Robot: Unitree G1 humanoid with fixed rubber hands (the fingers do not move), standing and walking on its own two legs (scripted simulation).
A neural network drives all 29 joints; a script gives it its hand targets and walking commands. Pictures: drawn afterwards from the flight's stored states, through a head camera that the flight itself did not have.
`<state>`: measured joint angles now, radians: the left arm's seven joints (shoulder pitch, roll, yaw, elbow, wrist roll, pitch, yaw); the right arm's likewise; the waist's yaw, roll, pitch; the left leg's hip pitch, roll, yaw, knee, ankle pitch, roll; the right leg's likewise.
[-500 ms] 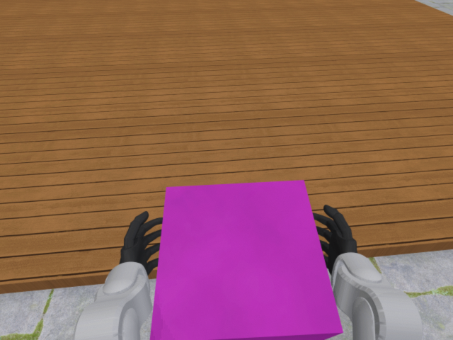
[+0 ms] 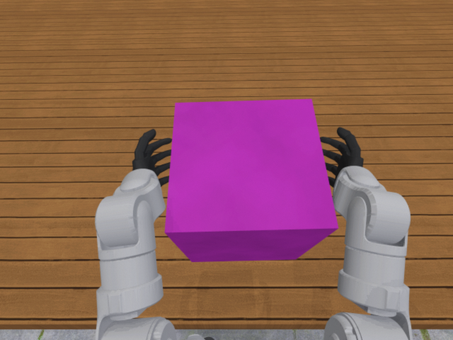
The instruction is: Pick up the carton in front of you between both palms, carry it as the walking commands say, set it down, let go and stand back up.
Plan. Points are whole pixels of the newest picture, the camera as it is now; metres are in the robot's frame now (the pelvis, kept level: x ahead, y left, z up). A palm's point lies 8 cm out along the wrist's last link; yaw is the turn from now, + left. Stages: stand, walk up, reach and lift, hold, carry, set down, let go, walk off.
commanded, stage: carry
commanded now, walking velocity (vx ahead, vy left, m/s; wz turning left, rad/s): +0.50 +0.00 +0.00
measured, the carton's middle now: (243, 191) +0.36 +0.01 +0.08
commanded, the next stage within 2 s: none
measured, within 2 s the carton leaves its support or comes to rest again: neither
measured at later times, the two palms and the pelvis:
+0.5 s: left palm (183, 66) +0.70 +0.15 +0.13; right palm (309, 65) +0.70 -0.16 +0.14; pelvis +0.37 -0.01 +0.00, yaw +2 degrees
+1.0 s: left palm out of the picture +1.06 +0.12 +0.24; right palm out of the picture +1.06 -0.19 +0.24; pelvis +0.72 -0.02 +0.07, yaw -1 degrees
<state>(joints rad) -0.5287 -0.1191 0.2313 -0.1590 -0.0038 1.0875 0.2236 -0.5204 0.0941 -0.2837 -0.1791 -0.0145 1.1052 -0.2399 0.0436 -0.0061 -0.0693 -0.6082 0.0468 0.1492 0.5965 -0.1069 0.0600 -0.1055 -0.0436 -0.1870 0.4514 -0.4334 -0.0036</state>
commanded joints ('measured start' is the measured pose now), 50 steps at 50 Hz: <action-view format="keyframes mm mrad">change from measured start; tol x32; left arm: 1 -581 -614 -507 -23 -139 -16 21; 50 -554 -577 -426 -11 -91 62 15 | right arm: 1 -512 570 486 80 127 -36 0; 14 -587 692 713 -272 299 -92 63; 50 -636 639 552 24 197 37 7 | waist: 1 -125 357 -481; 22 59 221 -392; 24 83 -281 -561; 50 -126 153 -507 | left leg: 1 906 314 -633 -172 210 181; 17 917 185 -303 -209 363 153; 22 482 88 20 162 1170 58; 23 356 33 -30 514 796 -13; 24 90 -150 -77 922 -257 -70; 26 -60 -133 -306 1185 -275 -3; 36 -233 -10 -107 518 -126 1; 45 262 -164 111 -138 162 3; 50 956 327 -690 -187 298 312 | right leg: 1 -542 92 87 821 -54 -5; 15 -1209 -13 95 1194 -95 -81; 22 -148 159 -88 375 320 -138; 24 268 -279 730 52 716 -339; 31 89 -184 549 6 424 -229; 45 179 -80 94 116 1227 -81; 50 -655 107 234 1026 -94 -42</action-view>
